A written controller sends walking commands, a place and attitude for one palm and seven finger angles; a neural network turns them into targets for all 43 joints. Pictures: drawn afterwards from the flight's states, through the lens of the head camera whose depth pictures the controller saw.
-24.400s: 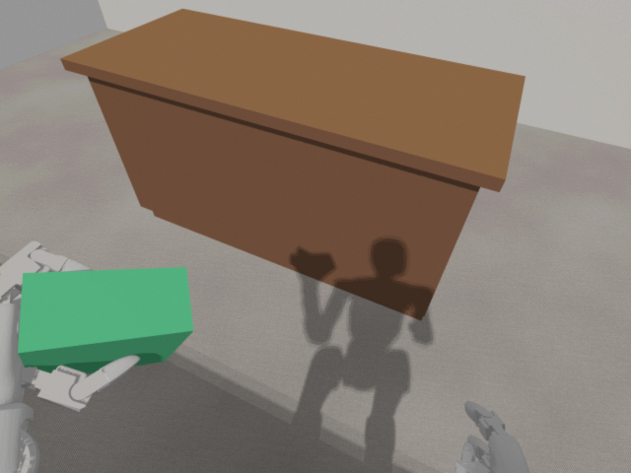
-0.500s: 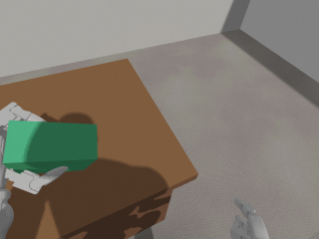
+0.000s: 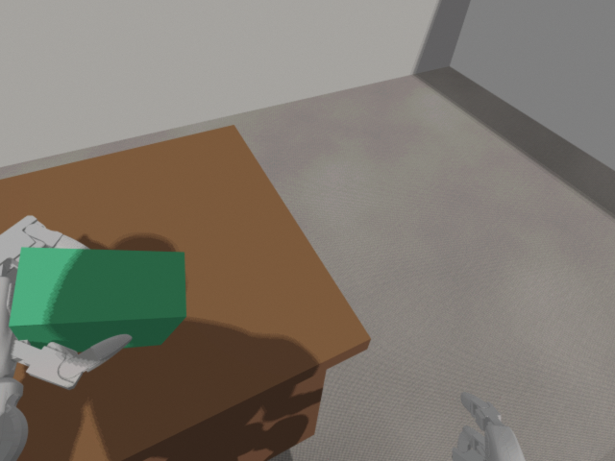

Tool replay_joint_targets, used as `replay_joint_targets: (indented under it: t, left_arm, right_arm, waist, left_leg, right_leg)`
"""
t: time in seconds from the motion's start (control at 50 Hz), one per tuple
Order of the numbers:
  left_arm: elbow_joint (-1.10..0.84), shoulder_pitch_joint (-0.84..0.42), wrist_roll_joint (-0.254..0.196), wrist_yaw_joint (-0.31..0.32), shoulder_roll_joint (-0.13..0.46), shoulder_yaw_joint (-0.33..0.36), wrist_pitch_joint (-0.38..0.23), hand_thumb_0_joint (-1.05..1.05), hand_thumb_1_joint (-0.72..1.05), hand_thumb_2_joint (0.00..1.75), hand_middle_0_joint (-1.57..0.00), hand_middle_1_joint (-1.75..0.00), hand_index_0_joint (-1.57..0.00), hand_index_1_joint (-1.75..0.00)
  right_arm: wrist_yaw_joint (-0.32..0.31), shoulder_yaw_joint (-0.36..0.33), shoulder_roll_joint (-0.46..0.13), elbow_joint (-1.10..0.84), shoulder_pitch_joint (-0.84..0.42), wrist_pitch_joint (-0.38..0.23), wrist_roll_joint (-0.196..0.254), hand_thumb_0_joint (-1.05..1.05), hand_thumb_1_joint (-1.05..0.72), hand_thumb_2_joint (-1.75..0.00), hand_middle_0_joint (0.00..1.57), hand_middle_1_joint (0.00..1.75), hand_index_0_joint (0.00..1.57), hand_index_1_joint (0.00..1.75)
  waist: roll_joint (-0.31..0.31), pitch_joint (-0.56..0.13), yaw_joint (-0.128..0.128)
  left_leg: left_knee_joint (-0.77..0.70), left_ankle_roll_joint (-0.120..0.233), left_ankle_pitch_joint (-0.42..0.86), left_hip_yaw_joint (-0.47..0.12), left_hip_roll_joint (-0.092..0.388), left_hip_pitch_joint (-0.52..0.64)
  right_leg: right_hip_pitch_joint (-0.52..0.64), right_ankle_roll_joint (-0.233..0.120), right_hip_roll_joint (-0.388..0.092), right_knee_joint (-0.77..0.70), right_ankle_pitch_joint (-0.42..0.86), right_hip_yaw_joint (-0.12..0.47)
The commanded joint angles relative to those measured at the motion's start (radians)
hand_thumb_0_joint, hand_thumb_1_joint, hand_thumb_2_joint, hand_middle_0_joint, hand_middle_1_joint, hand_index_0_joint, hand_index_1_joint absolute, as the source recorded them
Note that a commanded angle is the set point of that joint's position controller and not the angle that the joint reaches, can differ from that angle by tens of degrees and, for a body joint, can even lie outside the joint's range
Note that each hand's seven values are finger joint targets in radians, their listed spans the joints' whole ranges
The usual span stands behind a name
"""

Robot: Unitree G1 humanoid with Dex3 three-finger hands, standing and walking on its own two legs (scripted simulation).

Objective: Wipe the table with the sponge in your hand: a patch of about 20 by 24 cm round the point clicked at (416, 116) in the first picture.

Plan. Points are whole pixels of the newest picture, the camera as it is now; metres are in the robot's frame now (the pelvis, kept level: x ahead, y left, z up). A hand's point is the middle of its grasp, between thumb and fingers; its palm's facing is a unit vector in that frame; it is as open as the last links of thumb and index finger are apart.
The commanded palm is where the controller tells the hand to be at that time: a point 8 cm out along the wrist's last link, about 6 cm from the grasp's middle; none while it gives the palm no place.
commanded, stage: shuffle to correct the standing spot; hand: left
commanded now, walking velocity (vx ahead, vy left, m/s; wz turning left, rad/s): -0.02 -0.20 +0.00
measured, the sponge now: (128, 304) +0.24 +0.20 +0.15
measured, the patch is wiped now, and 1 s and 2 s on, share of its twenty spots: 0.00 0.00 0.00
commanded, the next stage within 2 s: none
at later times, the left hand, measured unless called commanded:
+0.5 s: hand (63, 311) +0.21 +0.24 +0.17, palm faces +0.34 -0.86 -0.38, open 10.3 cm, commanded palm +0.16 +0.28 +0.18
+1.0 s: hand (69, 309) +0.22 +0.24 +0.16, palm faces +0.32 -0.86 -0.39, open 10.3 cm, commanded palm +0.16 +0.28 +0.18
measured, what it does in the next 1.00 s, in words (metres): stands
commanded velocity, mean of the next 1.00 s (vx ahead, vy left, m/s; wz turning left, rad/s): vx -0.01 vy -0.20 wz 0.02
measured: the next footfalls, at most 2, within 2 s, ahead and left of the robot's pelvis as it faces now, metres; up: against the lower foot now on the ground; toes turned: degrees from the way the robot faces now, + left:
none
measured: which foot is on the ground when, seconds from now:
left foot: down 0.00-1.00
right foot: down 0.00-1.00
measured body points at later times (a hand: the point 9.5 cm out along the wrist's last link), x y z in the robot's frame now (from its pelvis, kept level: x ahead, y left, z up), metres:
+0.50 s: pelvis +0.00 +0.00 +0.00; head +0.01 +0.01 +0.45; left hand +0.19 +0.29 +0.19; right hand +0.17 -0.23 -0.08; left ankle +0.02 +0.15 -0.74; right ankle -0.01 -0.03 -0.74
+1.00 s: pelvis +0.00 +0.00 +0.00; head +0.02 +0.00 +0.45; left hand +0.19 +0.28 +0.19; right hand +0.16 -0.23 -0.08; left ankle +0.02 +0.15 -0.74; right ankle -0.01 -0.03 -0.74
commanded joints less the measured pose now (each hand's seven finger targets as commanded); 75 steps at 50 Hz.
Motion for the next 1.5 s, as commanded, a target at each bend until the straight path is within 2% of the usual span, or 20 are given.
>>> replay_joint_targets:
  t: [0.0, 0.06, 0.14, 0.28, 0.34, 0.44, 0.5, 0.56, 0.62, 0.68, 0.78, 0.92, 1.04, 1.08, 1.12, 1.18, 1.22, 1.28, 1.32, 1.48]
  left_arm:
    - [-0.21, -0.001, -0.011, 0.009, 0.183, 0.132, -0.067, 0.0, 0.1, 1.3, -1.2, -1.6, -1.2, -1.6]
    - [-0.211, 0.019, -0.018, 0.008, 0.198, 0.157, -0.065, 0.0, 0.1, 1.3, -1.2, -1.6, -1.2, -1.6]
    - [-0.231, 0.009, -0.024, 0.011, 0.2, 0.155, -0.066, 0.0, 0.1, 1.3, -1.2, -1.6, -1.2, -1.6]
    - [-0.253, -0.056, -0.016, 0.021, 0.195, 0.126, -0.066, 0.0, 0.1, 1.3, -1.2, -1.6, -1.2, -1.6]
    - [-0.224, -0.058, -0.009, 0.017, 0.185, 0.121, -0.06, 0.0, 0.1, 1.3, -1.2, -1.6, -1.2, -1.6]
    - [-0.223, -0.039, -0.009, 0.012, 0.179, 0.117, -0.056, 0.0, 0.1, 1.3, -1.2, -1.6, -1.2, -1.6]
    - [-0.224, -0.014, -0.014, 0.013, 0.184, 0.124, -0.056, 0.0, 0.1, 1.3, -1.2, -1.6, -1.2, -1.6]
    - [-0.216, -0.016, -0.015, 0.016, 0.19, 0.136, -0.053, 0.0, 0.1, 1.3, -1.2, -1.6, -1.2, -1.6]
    - [-0.222, -0.03, -0.019, 0.021, 0.187, 0.129, -0.055, 0.0, 0.1, 1.3, -1.2, -1.6, -1.2, -1.6]
    - [-0.233, -0.036, -0.021, 0.025, 0.191, 0.126, -0.057, 0.0, 0.1, 1.3, -1.2, -1.6, -1.2, -1.6]
    - [-0.245, -0.065, -0.014, 0.022, 0.191, 0.115, -0.061, 0.0, 0.1, 1.3, -1.2, -1.6, -1.2, -1.6]
    - [-0.207, -0.003, -0.013, 0.016, 0.187, 0.131, -0.053, 0.0, 0.1, 1.3, -1.2, -1.6, -1.2, -1.6]
    - [-0.222, -0.009, -0.02, 0.02, 0.186, 0.131, -0.052, 0.0, 0.1, 1.3, -1.2, -1.6, -1.2, -1.6]
    - [-0.254, -0.031, -0.023, 0.024, 0.19, 0.124, -0.056, 0.0, 0.1, 1.3, -1.2, -1.6, -1.2, -1.6]
    - [-0.243, -0.035, -0.02, 0.026, 0.191, 0.126, -0.058, 0.0, 0.1, 1.3, -1.2, -1.6, -1.2, -1.6]
    - [-0.252, -0.045, -0.017, 0.03, 0.204, 0.134, -0.062, 0.0, 0.1, 1.3, -1.2, -1.6, -1.2, -1.6]
    - [-0.238, -0.043, -0.012, 0.026, 0.198, 0.133, -0.06, 0.0, 0.1, 1.3, -1.2, -1.6, -1.2, -1.6]
    - [-0.233, -0.036, -0.013, 0.019, 0.186, 0.119, -0.056, 0.0, 0.1, 1.3, -1.2, -1.6, -1.2, -1.6]
    - [-0.217, -0.012, -0.013, 0.014, 0.182, 0.121, -0.052, 0.0, 0.1, 1.3, -1.2, -1.6, -1.2, -1.6]
    - [-0.224, 0.014, -0.023, 0.018, 0.195, 0.136, -0.05, 0.0, 0.1, 1.3, -1.2, -1.6, -1.2, -1.6]
  right_arm:
    - [-0.001, -0.045, -0.119, -0.174, -0.092, -0.042, 0.005, 0.0, -0.9, -0.9, 0.2, 0.3, 0.2, 0.3]
    - [0.002, -0.047, -0.122, -0.177, -0.085, -0.03, 0.007, 0.0, -0.9, -0.9, 0.2, 0.3, 0.2, 0.3]
    - [-0.002, -0.042, -0.119, -0.179, -0.088, -0.029, 0.007, 0.0, -0.9, -0.9, 0.2, 0.3, 0.2, 0.3]
    - [-0.012, -0.032, -0.115, -0.162, -0.103, -0.043, 0.001, 0.0, -0.9, -0.9, 0.2, 0.3, 0.2, 0.3]
    - [-0.01, -0.038, -0.121, -0.163, -0.095, -0.04, -0.001, 0.0, -0.9, -0.9, 0.2, 0.3, 0.2, 0.3]
    - [-0.003, -0.042, -0.122, -0.17, -0.09, -0.035, 0.004, 0.0, -0.9, -0.9, 0.2, 0.3, 0.2, 0.3]
    - [-0.003, -0.038, -0.116, -0.176, -0.095, -0.033, 0.005, 0.0, -0.9, -0.9, 0.2, 0.3, 0.2, 0.3]
    - [-0.002, -0.038, -0.117, -0.175, -0.094, -0.026, 0.007, 0.0, -0.9, -0.9, 0.2, 0.3, 0.2, 0.3]
    - [-0.006, -0.036, -0.116, -0.173, -0.094, -0.026, 0.009, 0.0, -0.9, -0.9, 0.2, 0.3, 0.2, 0.3]
    - [-0.007, -0.034, -0.113, -0.165, -0.1, -0.028, 0.01, 0.0, -0.9, -0.9, 0.2, 0.3, 0.2, 0.3]
    - [-0.01, -0.031, -0.116, -0.165, -0.109, -0.036, 0.005, 0.0, -0.9, -0.9, 0.2, 0.3, 0.2, 0.3]
    - [-0.003, -0.04, -0.122, -0.176, -0.09, -0.029, 0.004, 0.0, -0.9, -0.9, 0.2, 0.3, 0.2, 0.3]
    - [-0.003, -0.041, -0.12, -0.175, -0.09, -0.022, 0.011, 0.0, -0.9, -0.9, 0.2, 0.3, 0.2, 0.3]
    - [-0.005, -0.037, -0.114, -0.168, -0.096, -0.023, 0.014, 0.0, -0.9, -0.9, 0.2, 0.3, 0.2, 0.3]
    - [-0.008, -0.035, -0.116, -0.172, -0.101, -0.025, 0.007, 0.0, -0.9, -0.9, 0.2, 0.3, 0.2, 0.3]
    - [-0.011, -0.034, -0.116, -0.164, -0.109, -0.028, 0.006, 0.0, -0.9, -0.9, 0.2, 0.3, 0.2, 0.3]
    - [-0.01, -0.036, -0.118, -0.169, -0.105, -0.029, 0.001, 0.0, -0.9, -0.9, 0.2, 0.3, 0.2, 0.3]
    - [-0.006, -0.04, -0.117, -0.166, -0.099, -0.03, 0.006, 0.0, -0.9, -0.9, 0.2, 0.3, 0.2, 0.3]
    - [-0.004, -0.042, -0.122, -0.176, -0.093, -0.026, 0.005, 0.0, -0.9, -0.9, 0.2, 0.3, 0.2, 0.3]
    - [-0.005, -0.039, -0.117, -0.177, -0.095, -0.016, 0.011, 0.0, -0.9, -0.9, 0.2, 0.3, 0.2, 0.3]
  waist:
    - [0.073, -0.13, 0.004]
    - [0.02, -0.137, 0.004]
    - [0.012, -0.131, -0.003]
    - [0.092, -0.124, 0.0]
    - [0.081, -0.112, 0.006]
    - [0.061, -0.133, 0.005]
    - [0.081, -0.13, 0.003]
    - [0.025, -0.117, 0.003]
    - [0.031, -0.107, -0.005]
    - [0.045, -0.111, -0.006]
    - [0.112, -0.111, -0.002]
    - [0.063, -0.14, 0.003]
    - [0.011, -0.125, -0.004]
    - [0.033, -0.126, -0.011]
    - [0.043, -0.105, -0.007]
    - [0.093, -0.113, -0.004]
    - [0.096, -0.12, 0.001]
    - [0.111, -0.151, -0.002]
    - [0.079, -0.152, 0.003]
    - [0.047, -0.141, -0.006]
  left_leg:
    - [-0.029, 0.084, 0.269, -0.065, 0.095, 0.013]
    - [0.01, 0.079, 0.161, -0.04, 0.074, 0.001]
    - [0.021, 0.077, 0.084, -0.031, 0.057, 0.019]
    - [-0.071, 0.095, 0.186, -0.081, 0.084, 0.023]
    - [-0.071, 0.096, 0.217, -0.089, 0.098, 0.016]
    - [-0.055, 0.087, 0.253, -0.084, 0.095, 0.029]
    - [-0.068, 0.087, 0.183, -0.082, 0.096, 0.024]
    - [-0.034, 0.082, 0.106, -0.064, 0.078, 0.002]
    - [-0.02, 0.079, 0.044, -0.058, 0.063, 0.024]
    - [-0.02, 0.083, 0.069, -0.062, 0.061, 0.034]
    - [-0.094, 0.094, 0.167, -0.107, 0.103, 0.005]
    - [-0.055, 0.087, 0.227, -0.086, 0.103, 0.012]
    - [0.009, 0.077, 0.072, -0.049, 0.06, 0.016]
    - [0.015, 0.077, 0.053, -0.05, 0.051, 0.045]
    - [-0.007, 0.082, 0.046, -0.059, 0.063, 0.028]
    - [-0.053, 0.093, 0.124, -0.082, 0.087, 0.019]
    - [-0.058, 0.096, 0.225, -0.092, 0.109, 0.015]
    - [-0.052, 0.09, 0.32, -0.093, 0.111, 0.041]
    - [-0.044, 0.089, 0.335, -0.094, 0.119, 0.044]
    - [-0.029, 0.08, 0.144, -0.066, 0.084, 0.023]
  right_leg:
    - [0.075, 0.1, -0.197, -0.067, 0.304, 0.142]
    - [0.06, 0.103, -0.223, -0.089, 0.285, 0.168]
    - [0.001, 0.09, -0.238, -0.099, 0.23, 0.188]
    - [0.046, 0.119, -0.197, -0.074, 0.228, 0.144]
    - [0.062, 0.129, -0.189, -0.082, 0.239, 0.14]
    - [0.081, 0.11, -0.193, -0.079, 0.272, 0.134]
    - [0.064, 0.104, -0.195, -0.088, 0.218, 0.141]
    - [0.048, 0.107, -0.215, -0.111, 0.192, 0.16]
    - [-0.013, 0.084, -0.229, -0.121, 0.142, 0.176]
    - [-0.02, 0.085, -0.232, -0.114, 0.165, 0.182]
    - [0.038, 0.105, -0.189, -0.073, 0.192, 0.143]
    - [0.081, 0.107, -0.194, -0.082, 0.252, 0.14]
    - [0.006, 0.089, -0.237, -0.11, 0.196, 0.186]
    - [-0.037, 0.067, -0.247, -0.112, 0.173, 0.198]
    - [-0.042, 0.083, -0.232, -0.111, 0.142, 0.193]
    - [0.003, 0.1, -0.206, -0.084, 0.198, 0.175]
    - [0.04, 0.116, -0.189, -0.065, 0.256, 0.152]
    - [0.072, 0.101, -0.188, -0.049, 0.317, 0.14]
    - [0.078, 0.108, -0.185, -0.057, 0.317, 0.135]
    - [0.04, 0.089, -0.214, -0.09, 0.241, 0.17]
